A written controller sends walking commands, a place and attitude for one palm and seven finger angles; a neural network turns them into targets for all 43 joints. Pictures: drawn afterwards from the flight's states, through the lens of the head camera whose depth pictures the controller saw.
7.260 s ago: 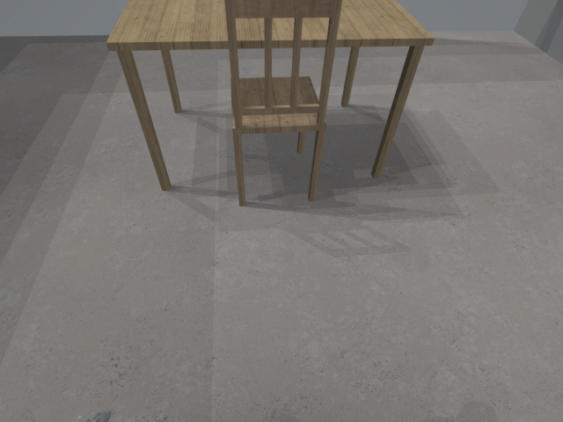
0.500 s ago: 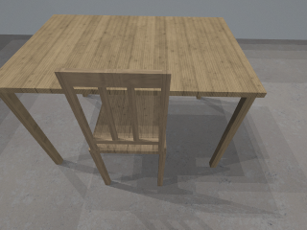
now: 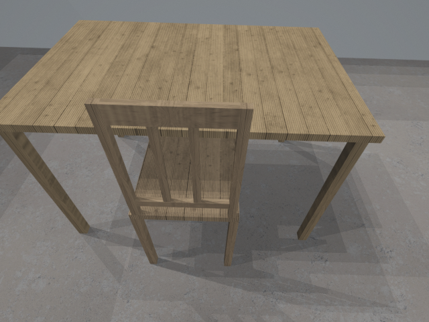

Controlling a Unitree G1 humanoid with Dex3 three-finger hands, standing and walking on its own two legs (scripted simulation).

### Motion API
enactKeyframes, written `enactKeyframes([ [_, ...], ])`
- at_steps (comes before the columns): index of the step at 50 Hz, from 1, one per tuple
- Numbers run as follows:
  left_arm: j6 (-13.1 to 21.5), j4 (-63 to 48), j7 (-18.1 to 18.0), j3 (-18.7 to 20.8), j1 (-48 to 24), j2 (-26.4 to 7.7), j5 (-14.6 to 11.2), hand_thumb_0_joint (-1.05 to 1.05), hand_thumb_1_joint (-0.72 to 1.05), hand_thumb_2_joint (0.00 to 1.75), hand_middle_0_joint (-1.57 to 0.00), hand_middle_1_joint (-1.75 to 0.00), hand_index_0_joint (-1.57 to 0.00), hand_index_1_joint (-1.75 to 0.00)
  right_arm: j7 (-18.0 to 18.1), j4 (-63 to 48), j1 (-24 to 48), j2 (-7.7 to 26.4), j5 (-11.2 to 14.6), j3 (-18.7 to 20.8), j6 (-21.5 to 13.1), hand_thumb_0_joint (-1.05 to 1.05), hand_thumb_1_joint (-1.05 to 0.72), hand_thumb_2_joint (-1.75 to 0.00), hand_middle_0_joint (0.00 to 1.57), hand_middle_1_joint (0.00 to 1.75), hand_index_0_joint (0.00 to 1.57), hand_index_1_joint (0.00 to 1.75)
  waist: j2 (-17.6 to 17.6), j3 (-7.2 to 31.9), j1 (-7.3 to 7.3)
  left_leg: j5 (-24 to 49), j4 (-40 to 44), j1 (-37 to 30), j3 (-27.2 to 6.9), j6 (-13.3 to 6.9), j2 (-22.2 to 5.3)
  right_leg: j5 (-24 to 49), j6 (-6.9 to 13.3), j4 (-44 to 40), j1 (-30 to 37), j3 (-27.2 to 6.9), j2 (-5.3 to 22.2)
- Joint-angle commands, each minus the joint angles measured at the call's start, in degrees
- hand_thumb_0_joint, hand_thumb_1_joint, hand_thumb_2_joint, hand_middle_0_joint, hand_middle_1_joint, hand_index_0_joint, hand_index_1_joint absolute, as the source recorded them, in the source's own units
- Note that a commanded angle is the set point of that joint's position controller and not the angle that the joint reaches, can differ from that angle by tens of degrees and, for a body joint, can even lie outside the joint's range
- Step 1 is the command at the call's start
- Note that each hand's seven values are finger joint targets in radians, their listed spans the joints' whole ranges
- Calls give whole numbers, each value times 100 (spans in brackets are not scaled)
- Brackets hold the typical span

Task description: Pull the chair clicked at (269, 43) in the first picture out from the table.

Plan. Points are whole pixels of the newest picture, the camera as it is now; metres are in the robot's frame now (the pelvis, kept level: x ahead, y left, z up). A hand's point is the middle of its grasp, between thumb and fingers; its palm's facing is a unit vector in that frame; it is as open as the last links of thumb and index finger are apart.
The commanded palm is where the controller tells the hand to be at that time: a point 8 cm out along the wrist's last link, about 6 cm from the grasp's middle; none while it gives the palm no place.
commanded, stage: look again from close up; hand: left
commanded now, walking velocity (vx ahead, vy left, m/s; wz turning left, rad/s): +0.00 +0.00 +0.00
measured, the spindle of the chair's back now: (160, 168) +0.51 +0.18 -0.07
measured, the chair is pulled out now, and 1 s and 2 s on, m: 0.00 0.00 0.00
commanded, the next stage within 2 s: shuffle to correct the standing spot in 0.42 s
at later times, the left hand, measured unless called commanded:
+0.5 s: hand out of the picture -0.01 +0.17 -0.18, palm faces +0.02 -0.99 -0.16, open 7.4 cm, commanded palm none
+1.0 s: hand out of the picture +0.02 +0.14 -0.18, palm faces +0.05 -0.99 -0.16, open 7.4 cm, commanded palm none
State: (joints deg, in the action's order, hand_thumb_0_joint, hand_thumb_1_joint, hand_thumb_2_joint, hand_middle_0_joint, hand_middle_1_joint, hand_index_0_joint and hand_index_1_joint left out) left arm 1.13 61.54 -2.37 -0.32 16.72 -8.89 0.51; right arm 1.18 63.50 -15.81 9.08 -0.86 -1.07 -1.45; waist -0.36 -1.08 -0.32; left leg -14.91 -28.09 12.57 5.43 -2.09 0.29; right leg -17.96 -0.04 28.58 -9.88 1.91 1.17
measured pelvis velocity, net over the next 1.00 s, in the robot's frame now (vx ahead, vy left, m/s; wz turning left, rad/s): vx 0.06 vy -0.01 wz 0.01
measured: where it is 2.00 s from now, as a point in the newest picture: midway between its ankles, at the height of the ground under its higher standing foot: outside the picture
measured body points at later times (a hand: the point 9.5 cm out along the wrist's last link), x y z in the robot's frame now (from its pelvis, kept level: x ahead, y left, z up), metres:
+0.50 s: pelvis +0.01 +0.01 +0.00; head +0.03 +0.02 +0.45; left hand -0.01 +0.23 -0.16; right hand +0.02 -0.21 -0.15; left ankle +0.00 +0.09 -0.74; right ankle -0.03 -0.12 -0.74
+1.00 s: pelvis +0.06 -0.01 -0.01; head +0.08 -0.01 +0.44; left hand +0.01 +0.19 -0.17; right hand +0.04 -0.23 -0.17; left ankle +0.00 +0.09 -0.74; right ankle -0.03 -0.12 -0.73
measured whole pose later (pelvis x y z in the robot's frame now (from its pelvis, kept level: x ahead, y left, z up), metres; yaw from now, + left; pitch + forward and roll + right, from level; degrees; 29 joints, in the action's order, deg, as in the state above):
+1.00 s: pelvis +0.06 -0.01 -0.01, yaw +0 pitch +1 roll +0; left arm 2.0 64.8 -2.7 -0.1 20.5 -6.6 0.5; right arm 2.7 66.2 -15.9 7.3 -0.6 -0.4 -1.0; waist -0.6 -1.3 -0.1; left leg -21.0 -31.2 10.7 4.6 -0.5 -1.0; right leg -22.5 0.9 31.1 -7.8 2.7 0.0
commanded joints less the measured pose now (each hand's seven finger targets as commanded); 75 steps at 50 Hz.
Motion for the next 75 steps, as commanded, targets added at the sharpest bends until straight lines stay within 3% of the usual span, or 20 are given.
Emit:
enactKeyframes([
  [1,59,-98,-18,80,448,-511,15,0,90,90,-20,-30,-20,-30,34,-115,-239,526,27,103,-79,0,-90,-90,20,30,20,30,84,-177,41,1079,631,-159,-719,-45,-607,1054,180,-503,-223,-458,441],
  [26,34,124,-34,51,639,-432,22,0,90,90,-20,-30,-20,-30,76,69,-198,494,46,107,-90,0,-90,-90,20,30,20,30,39,-106,56,1550,738,-471,-720,-69,-627,1297,120,-615,-74,-388,502],
  [33,-45,109,87,71,606,-287,118,0,90,90,-20,-30,-20,-30,44,83,-375,661,1,233,0,0,-90,-90,20,30,20,30,441,-787,12,-1531,1512,71,-1348,-338,-997,-435,185,-35,-710,114,142],
  [37,20,105,119,107,696,-243,115,0,90,90,-20,-30,-20,-30,74,42,-517,574,0,252,-69,0,-90,-90,20,30,20,30,333,-582,45,-707,1201,-69,-1407,-501,-1120,-186,244,60,-705,106,122],
  [41,123,257,68,171,1070,-335,75,0,90,90,-20,-30,-20,-30,98,-17,-416,409,8,226,-165,0,-90,-90,20,30,20,30,-273,-143,133,1132,-47,118,-563,-259,-610,1476,412,-141,117,-393,446],
  [43,162,367,-11,209,1375,-490,52,0,90,90,-20,-30,-20,-30,113,-86,-224,194,14,160,-155,0,-90,-90,20,30,20,30,-965,-180,213,651,-626,767,-114,14,-271,4013,551,-274,777,-927,976],
  [45,187,351,-65,160,1256,-486,23,0,90,90,-20,-30,-20,-30,131,-55,-215,98,41,117,-90,0,-90,-90,20,30,20,30,-819,-107,113,-26,-502,625,-158,147,-280,5906,623,-93,862,-895,1151],
  [49,148,110,-115,171,846,-557,-14,0,90,90,-20,-30,-20,-30,208,110,-557,306,72,179,-48,0,-90,-90,20,30,20,30,13,226,-43,3001,-107,-604,-290,77,-494,5405,221,289,341,-448,718],
  [52,65,14,-138,227,731,-559,7,0,90,90,-20,-30,-20,-30,225,21,-440,400,73,246,8,0,-90,-90,20,30,20,30,144,134,18,3563,-129,-837,-392,8,-665,3982,215,157,17,-439,643],
  [59,6,-107,-120,209,639,-507,38,0,90,90,-20,-30,-20,-30,178,-263,-170,435,52,259,40,0,-90,-90,20,30,20,30,41,189,87,2740,207,-752,-590,-10,-705,2981,240,-157,26,-551,661],
  [60,156,-7,-290,232,1029,-739,113,0,90,90,-20,-30,-20,-30,100,-789,473,764,97,349,41,0,-90,-90,20,30,20,30,-388,-165,250,2551,-1326,-167,-235,167,-646,5202,-139,-564,-315,-831,791],
  [61,211,-349,-239,286,918,-936,147,0,90,90,-20,-30,-20,-30,3,-1048,263,395,60,306,30,0,-90,-90,20,30,20,30,-947,56,133,-186,-1451,933,-329,70,-205,6485,172,-180,741,-1179,1135],
  [62,281,-446,-201,305,796,-1072,139,0,90,90,-20,-30,-20,-30,-45,-1127,363,389,24,305,63,0,-90,-90,20,30,20,30,-1215,568,175,-957,-1582,1327,-226,62,-153,7465,389,38,1440,-1157,1389],
  [65,239,-775,-161,220,355,-999,72,0,90,90,-20,-30,-20,-30,-33,-1100,32,396,59,281,44,0,-90,-90,20,30,20,30,-387,925,-195,-107,-386,289,-178,62,48,6103,639,603,1003,-711,1051],
  [66,184,-838,-152,207,214,-948,12,0,90,90,-20,-30,-20,-30,-24,-981,-238,511,28,299,41,0,-90,-90,20,30,20,30,-20,816,-309,1066,-27,-382,-344,-2,-149,4787,493,831,422,-564,795],
  [67,101,-897,-133,179,213,-818,-4,0,90,90,-20,-30,-20,-30,-12,-946,-291,745,-12,330,23,0,-90,-90,20,30,20,30,619,642,-201,2368,-122,-523,-924,-240,-679,2860,291,909,-90,-314,421],
  [68,6,-915,-132,169,342,-668,2,0,90,90,-20,-30,-20,-30,15,-1045,-85,842,-17,296,74,0,-90,-90,20,30,20,30,841,286,8,2483,82,-123,-1283,-497,-1050,662,174,600,-231,-149,116],
  [70,-90,-796,-88,113,392,-625,58,0,90,90,-20,-30,-20,-30,11,-1168,390,818,3,243,86,0,-90,-90,20,30,20,30,838,-645,172,1041,500,740,-1526,-510,-917,-434,179,100,-288,-143,12],
  [72,-73,-741,-44,104,373,-728,74,0,90,90,-20,-30,-20,-30,-22,-1198,429,766,6,243,101,0,-90,-90,20,30,20,30,146,-823,148,-96,597,869,-1391,-327,-638,-215,252,-308,-374,-346,144],
  [75,-88,-817,0,112,167,-817,52,0,90,90,-20,-30,-20,-30,-63,-1104,204,874,-11,262,101,0,-90,-90,20,30,20,30,233,-608,1,-1189,1008,598,-1393,-198,-560,-682,240,-369,-631,-386,195],
])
